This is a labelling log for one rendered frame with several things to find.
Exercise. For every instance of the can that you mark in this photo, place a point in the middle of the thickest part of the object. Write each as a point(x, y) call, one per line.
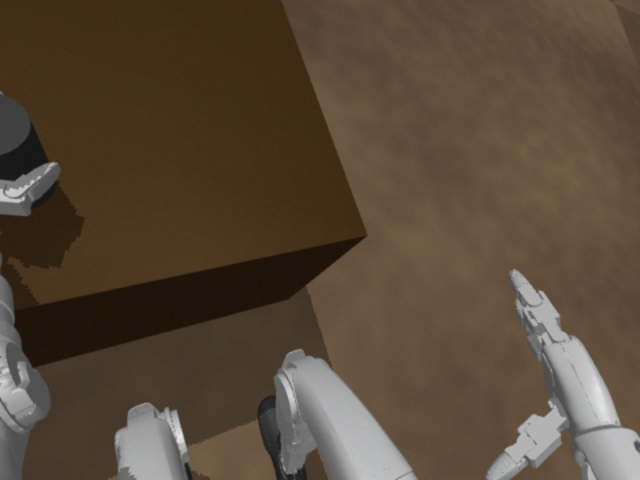
point(20, 148)

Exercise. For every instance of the left robot hand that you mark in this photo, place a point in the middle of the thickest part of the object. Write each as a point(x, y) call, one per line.
point(16, 197)

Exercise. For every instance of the left robot arm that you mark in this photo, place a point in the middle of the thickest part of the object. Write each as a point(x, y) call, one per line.
point(24, 395)

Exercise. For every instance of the right robot arm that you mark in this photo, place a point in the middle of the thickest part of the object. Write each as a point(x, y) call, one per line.
point(607, 453)

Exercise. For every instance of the right robot foot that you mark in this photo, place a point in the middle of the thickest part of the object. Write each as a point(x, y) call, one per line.
point(271, 438)

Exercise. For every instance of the right robot hand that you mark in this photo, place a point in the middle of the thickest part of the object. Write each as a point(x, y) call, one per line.
point(579, 400)

